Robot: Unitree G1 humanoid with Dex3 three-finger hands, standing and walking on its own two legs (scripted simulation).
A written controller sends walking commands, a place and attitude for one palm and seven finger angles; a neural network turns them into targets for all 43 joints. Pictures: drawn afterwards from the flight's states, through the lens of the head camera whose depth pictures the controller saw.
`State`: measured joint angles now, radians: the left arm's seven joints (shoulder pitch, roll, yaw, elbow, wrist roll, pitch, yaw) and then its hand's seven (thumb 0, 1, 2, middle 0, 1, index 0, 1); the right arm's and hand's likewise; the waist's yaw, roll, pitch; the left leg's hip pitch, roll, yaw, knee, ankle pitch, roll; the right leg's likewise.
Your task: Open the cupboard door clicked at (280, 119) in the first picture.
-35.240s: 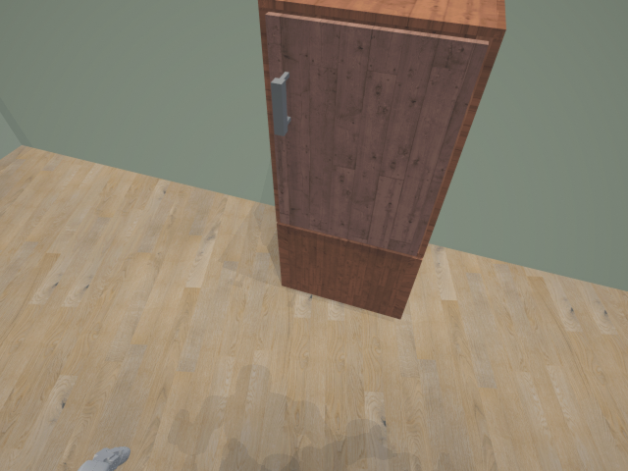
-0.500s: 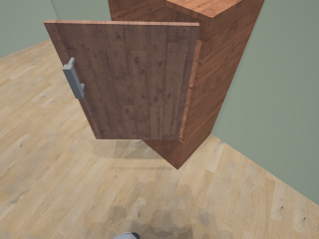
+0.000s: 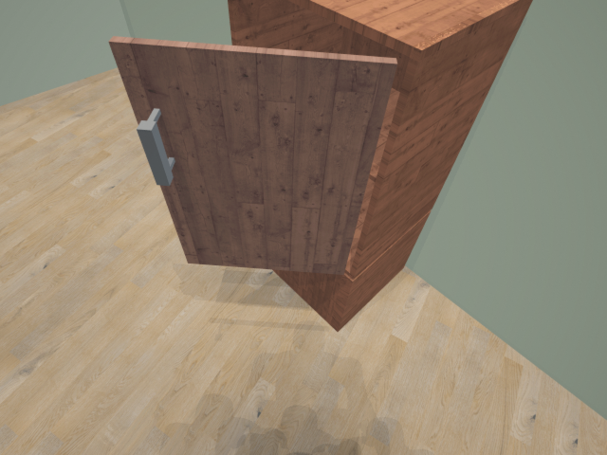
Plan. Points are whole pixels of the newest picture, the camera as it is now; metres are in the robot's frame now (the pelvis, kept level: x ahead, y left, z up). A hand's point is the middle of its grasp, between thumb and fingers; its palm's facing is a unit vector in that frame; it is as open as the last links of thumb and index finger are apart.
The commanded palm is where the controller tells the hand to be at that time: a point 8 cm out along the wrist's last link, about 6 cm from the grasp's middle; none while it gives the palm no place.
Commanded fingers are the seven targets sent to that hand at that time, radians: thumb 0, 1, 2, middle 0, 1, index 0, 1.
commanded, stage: come to a stop and stand still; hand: left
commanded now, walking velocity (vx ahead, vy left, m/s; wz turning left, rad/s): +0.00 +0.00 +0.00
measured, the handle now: (160, 147) +0.57 +0.31 +0.04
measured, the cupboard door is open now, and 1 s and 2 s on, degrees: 43 43 43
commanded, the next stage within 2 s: look again from close up in 0.22 s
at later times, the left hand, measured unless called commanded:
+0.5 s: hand out of the picture +0.01 +0.19 -0.17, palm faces -0.02 -0.97 -0.24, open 7.4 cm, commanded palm none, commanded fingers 0.00 0.90 0.90 -0.20 -0.30 -0.20 -0.30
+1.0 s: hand out of the picture -0.02 +0.14 -0.17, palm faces -0.02 -0.98 -0.20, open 7.3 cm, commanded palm none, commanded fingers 0.00 0.90 0.90 -0.20 -0.30 -0.20 -0.30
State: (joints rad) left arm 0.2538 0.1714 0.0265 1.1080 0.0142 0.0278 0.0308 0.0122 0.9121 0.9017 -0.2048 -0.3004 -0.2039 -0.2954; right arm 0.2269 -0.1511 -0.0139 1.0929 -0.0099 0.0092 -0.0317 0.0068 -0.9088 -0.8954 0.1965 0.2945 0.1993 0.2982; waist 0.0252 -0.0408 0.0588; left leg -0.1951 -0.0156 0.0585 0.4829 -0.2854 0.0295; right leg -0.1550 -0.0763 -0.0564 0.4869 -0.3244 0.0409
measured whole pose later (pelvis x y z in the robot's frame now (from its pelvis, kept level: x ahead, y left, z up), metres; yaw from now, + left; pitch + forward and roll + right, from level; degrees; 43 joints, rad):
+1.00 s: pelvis -0.03 -0.03 +0.00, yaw -1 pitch -1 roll +1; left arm 0.27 0.16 -0.02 1.08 0.02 0.00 0.02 0.01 0.91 0.90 -0.20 -0.30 -0.20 -0.30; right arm 0.25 -0.18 0.01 1.10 -0.01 0.00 -0.01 0.01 -0.91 -0.90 0.20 0.29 0.20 0.30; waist 0.01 -0.01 0.05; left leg -0.21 0.03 0.06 0.46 -0.23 -0.02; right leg -0.20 -0.03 -0.05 0.50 -0.29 -0.01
